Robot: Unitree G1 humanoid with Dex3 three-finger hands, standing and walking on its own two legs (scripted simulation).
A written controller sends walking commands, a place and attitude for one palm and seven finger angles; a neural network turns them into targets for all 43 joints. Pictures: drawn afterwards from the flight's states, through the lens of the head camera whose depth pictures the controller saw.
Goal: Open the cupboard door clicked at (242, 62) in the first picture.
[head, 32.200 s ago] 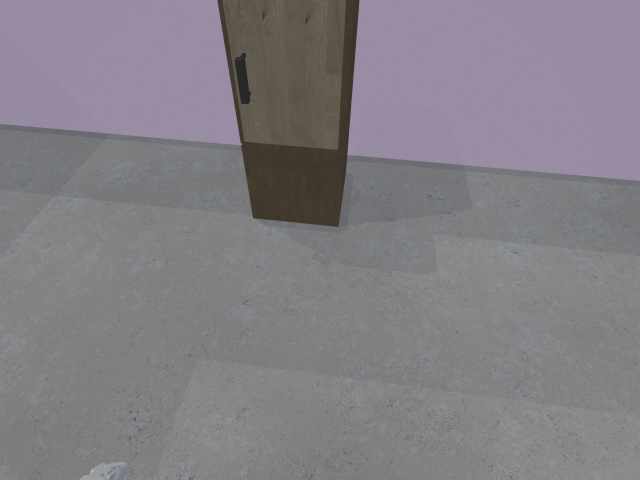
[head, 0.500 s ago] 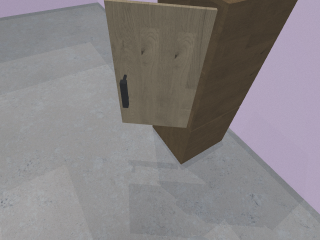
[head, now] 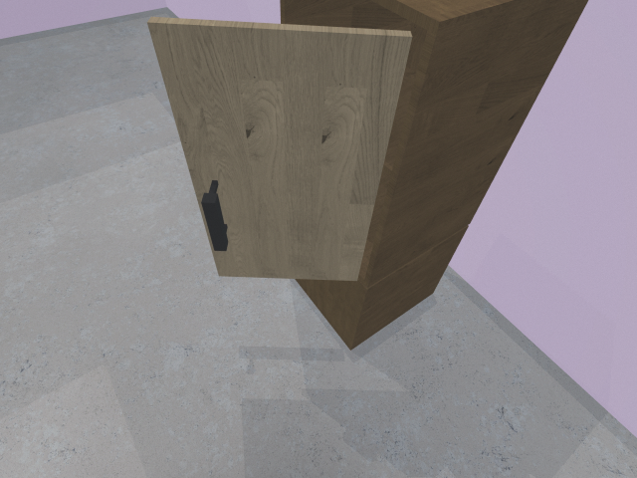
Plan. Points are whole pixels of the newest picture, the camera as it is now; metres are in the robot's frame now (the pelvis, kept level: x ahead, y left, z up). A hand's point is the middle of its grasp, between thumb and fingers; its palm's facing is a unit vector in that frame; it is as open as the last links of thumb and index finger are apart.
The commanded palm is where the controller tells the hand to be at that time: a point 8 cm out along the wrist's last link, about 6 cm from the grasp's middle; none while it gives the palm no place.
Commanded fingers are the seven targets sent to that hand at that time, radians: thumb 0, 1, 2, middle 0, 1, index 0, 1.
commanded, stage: come to a stop and stand still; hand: left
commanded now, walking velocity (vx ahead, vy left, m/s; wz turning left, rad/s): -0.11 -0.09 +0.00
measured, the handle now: (217, 215) +0.57 +0.22 -0.09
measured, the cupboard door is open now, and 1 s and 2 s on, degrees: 54 54 54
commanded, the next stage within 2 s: look again from close up in 1.08 s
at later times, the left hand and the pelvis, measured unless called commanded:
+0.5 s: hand out of the picture -0.02 +0.16 -0.17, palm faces +0.05 -0.98 -0.20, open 7.3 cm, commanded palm none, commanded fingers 0.00 0.90 0.90 -0.20 -0.30 -0.20 -0.30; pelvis -0.05 -0.02 +0.00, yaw +1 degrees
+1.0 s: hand out of the picture -0.09 +0.18 -0.17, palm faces +0.05 -0.98 -0.17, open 7.3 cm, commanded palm none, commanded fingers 0.00 0.90 0.90 -0.20 -0.30 -0.20 -0.30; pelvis -0.07 +0.01 +0.00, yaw +1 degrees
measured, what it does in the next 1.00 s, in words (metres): shifts its weight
